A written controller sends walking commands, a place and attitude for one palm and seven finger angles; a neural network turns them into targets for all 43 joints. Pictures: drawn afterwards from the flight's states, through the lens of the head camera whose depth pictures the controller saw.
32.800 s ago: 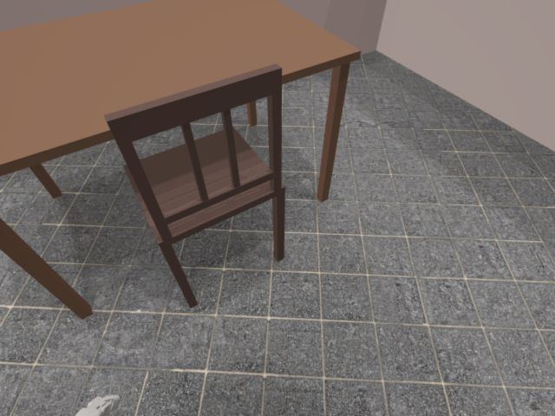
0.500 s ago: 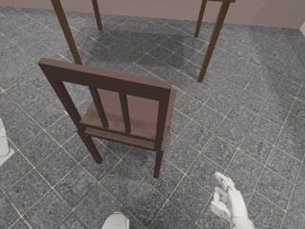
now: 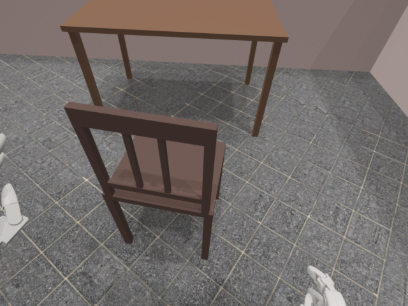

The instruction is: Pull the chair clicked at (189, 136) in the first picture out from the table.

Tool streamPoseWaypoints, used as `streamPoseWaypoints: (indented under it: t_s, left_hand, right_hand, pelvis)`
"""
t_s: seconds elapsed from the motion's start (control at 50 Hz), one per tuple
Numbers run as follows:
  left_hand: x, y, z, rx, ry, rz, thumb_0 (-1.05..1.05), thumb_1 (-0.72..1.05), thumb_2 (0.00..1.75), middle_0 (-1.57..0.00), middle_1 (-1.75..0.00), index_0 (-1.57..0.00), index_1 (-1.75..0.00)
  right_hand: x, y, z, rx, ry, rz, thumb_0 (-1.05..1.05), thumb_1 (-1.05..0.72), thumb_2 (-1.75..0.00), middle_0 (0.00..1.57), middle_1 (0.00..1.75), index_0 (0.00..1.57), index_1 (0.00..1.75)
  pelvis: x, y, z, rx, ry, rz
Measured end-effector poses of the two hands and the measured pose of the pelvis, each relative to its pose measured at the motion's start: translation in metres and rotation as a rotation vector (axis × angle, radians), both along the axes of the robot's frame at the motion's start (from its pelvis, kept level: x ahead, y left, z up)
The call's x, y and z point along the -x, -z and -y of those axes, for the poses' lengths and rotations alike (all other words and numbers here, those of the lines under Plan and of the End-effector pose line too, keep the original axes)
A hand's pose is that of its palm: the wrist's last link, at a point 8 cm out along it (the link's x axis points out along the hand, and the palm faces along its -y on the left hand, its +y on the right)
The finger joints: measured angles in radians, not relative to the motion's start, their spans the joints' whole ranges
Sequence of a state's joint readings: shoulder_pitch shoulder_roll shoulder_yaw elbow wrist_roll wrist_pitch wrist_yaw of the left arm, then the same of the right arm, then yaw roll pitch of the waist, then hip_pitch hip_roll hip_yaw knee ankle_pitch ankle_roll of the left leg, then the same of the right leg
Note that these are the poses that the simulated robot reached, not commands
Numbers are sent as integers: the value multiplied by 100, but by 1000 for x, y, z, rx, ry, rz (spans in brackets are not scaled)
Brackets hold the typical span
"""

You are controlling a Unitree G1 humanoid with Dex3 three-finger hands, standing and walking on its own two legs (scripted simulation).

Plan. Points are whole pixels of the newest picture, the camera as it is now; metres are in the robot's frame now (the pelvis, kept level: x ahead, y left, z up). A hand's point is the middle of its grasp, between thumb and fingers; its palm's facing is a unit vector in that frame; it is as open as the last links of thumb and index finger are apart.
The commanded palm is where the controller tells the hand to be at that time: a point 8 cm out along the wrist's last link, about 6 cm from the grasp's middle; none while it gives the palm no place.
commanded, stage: stop stepping back and stand still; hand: left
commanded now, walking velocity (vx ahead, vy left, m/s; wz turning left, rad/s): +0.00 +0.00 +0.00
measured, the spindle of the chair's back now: (133, 161) +0.54 +0.24 -0.11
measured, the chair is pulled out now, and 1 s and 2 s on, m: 0.71 0.71 0.71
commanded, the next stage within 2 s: let the arm hang, fingers relaxed in 0.10 s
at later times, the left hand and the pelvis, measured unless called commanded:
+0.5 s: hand out of the picture +0.08 +0.15 -0.16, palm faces +0.08 -0.98 -0.15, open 6.9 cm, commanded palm none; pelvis +0.00 -0.01 -0.01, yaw +2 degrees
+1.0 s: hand out of the picture -0.02 +0.14 -0.17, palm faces +0.06 -0.98 -0.21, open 7.3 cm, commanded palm none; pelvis +0.00 -0.03 +0.00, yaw +2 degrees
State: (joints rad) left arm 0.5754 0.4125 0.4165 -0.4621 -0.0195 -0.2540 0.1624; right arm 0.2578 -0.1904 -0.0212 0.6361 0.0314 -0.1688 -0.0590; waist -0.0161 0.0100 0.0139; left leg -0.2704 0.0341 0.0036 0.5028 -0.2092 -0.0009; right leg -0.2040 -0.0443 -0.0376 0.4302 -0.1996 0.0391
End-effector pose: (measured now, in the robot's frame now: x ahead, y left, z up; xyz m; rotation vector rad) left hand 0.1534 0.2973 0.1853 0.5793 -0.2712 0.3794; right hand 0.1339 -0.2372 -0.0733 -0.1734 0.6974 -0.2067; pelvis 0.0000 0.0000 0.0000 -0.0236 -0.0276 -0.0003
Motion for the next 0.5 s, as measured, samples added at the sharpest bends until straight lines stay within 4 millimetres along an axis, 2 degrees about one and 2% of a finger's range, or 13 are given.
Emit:
streamPoseWaypoints:
  t_s: [0.12, 0.2, 0.22, 0.26, 0.32, 0.36, 0.4, 0.46, 0.5]
  left_hand:
    - [4, 5, -7, 28, -60, -36, 1, 89, 90, -21, -30, -21, -30]
    - [-1, 11, -6, 72, -81, -47, 1, 89, 90, -21, -30, -21, -30]
    - [-5, 19, -6, 72, -71, -67, 1, 89, 90, -21, -30, -21, -30]
    - [-19, 62, -7, 127, -68, -235, 0, 90, 90, -20, -30, -20, -30]
    - [-22, 158, 4, 297, -105, -616, 0, 91, 90, -20, -30, -20, -30]
    - [-5, 219, 26, 395, -111, -870, 0, 91, 90, -20, -30, -19, -30]
    - [22, 267, 54, 481, -95, -1082, 0, 91, 90, -20, -30, -19, -30]
    - [69, 314, 96, 609, -76, -1306, 1, 92, 90, -20, -30, -20, -30]
    - [82, 322, 95, 670, -151, -1293, -4, 99, 89, -21, -30, -21, -30]
  right_hand:
    - [-21, 1, -20, -43, -61, 17, 1, -90, -90, 20, 30, 21, 30]
    - [-31, 1, -23, -39, -84, 11, 1, -90, -90, 20, 30, 21, 30]
    - [-33, 3, -22, -43, -100, 15, 1, -90, -90, 20, 30, 21, 30]
    - [-36, 15, -17, -47, -136, -36, 1, -90, -90, 20, 30, 21, 30]
    - [-29, 35, -10, -53, -132, -139, 1, -90, -90, 20, 30, 21, 30]
    - [-17, 44, -6, -57, -114, -201, 1, -90, -90, 20, 30, 21, 30]
    - [0, 49, -2, -54, -95, -268, 1, -90, -90, 20, 30, 20, 30]
    - [35, 52, 5, -35, -68, -388, 1, -90, -90, 20, 30, 20, 30]
    - [59, 53, 9, -18, -59, -478, 1, -90, -90, 20, 30, 20, 30]
  pelvis:
    - [-3, -2, 0, 0, 5, -6]
    - [-7, -3, 0, -2, 4, -5]
    - [-8, -2, 0, -2, -2, -12]
    - [-7, 1, 0, -7, -15, -28]
    - [-5, 5, -2, -14, -20, -40]
    - [-4, 7, 0, -19, -18, -39]
    - [-4, 7, 3, -25, -16, -33]
    - [-5, 7, 9, -26, -19, -21]
    - [-4, 6, 14, -20, -32, -17]
